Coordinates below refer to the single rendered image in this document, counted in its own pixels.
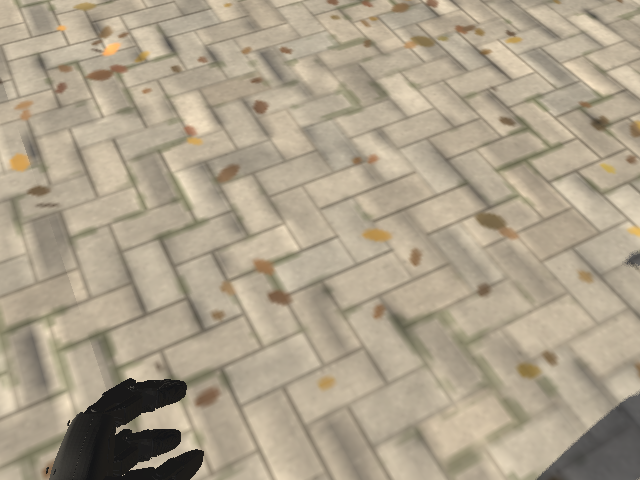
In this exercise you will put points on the robot left hand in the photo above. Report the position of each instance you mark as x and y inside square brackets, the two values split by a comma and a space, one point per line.
[90, 449]

